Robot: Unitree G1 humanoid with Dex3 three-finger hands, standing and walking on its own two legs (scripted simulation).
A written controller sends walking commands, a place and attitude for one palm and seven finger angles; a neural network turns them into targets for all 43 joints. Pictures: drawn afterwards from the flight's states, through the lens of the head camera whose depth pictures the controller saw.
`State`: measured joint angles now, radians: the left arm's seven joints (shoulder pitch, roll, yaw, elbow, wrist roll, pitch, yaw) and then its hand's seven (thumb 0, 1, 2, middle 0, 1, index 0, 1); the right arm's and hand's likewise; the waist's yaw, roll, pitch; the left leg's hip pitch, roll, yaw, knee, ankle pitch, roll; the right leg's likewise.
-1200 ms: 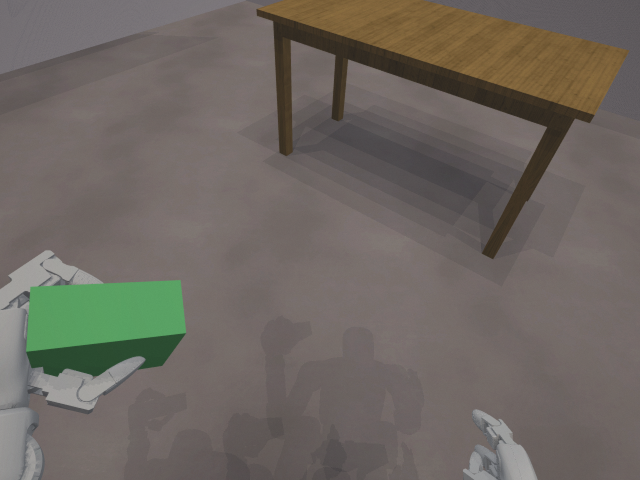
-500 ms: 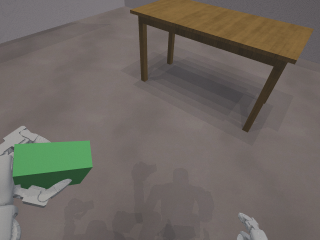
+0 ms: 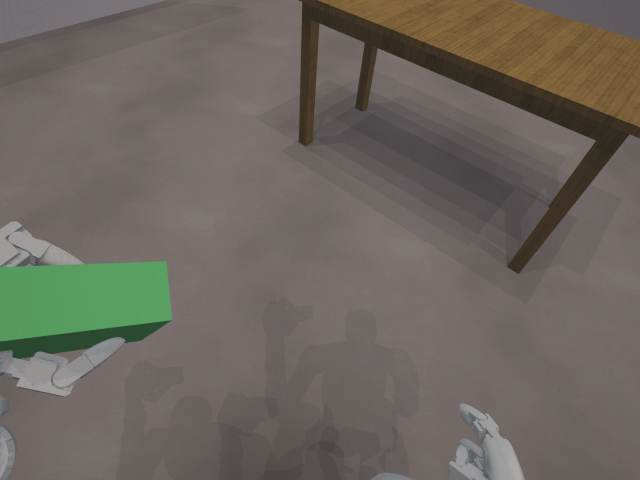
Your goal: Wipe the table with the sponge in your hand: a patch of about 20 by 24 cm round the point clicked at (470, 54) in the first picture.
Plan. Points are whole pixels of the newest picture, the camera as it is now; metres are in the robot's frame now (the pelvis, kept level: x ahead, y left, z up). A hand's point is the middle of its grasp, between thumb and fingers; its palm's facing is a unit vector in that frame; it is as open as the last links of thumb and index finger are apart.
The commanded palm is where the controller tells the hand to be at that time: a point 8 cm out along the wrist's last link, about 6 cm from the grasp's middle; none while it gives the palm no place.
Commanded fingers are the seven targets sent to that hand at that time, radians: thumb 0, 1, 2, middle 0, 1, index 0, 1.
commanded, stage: walk to a spot facing it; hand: left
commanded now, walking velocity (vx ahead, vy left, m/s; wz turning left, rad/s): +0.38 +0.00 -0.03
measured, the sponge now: (107, 309) +0.23 +0.22 +0.15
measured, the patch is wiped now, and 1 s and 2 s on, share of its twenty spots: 0.00 0.00 0.00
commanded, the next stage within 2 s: none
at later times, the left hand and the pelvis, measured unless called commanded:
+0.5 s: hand (210, 193) +0.37 +0.16 +0.17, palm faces +0.35 -0.79 -0.50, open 9.6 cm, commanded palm +0.32 +0.21 +0.18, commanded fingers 0.00 0.10 1.30 -1.20 -1.60 -1.20 -1.60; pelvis +0.16 -0.08 +0.00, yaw +2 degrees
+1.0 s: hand (206, 95) +0.55 +0.20 +0.19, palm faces +0.43 -0.80 -0.42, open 9.6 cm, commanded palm +0.47 +0.24 +0.18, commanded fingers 0.00 0.10 1.30 -1.20 -1.60 -1.20 -1.60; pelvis +0.33 -0.05 +0.00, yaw +3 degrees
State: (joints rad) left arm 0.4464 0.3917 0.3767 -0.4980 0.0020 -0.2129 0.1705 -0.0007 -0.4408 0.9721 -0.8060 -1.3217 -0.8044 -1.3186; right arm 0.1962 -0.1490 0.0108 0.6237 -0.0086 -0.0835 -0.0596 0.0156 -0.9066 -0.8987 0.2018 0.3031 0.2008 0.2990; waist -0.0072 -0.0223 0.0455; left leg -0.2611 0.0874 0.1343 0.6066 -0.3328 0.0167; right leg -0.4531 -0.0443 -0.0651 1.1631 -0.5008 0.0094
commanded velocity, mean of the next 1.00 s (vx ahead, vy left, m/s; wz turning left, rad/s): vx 0.38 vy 0.00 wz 0.10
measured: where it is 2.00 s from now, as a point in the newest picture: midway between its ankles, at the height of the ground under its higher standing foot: (337, 343)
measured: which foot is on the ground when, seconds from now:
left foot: down 0.00-0.28, up 0.30-0.80, down 0.82-1.00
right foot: up 0.00-0.26, down 0.28-0.82, up 0.84-1.00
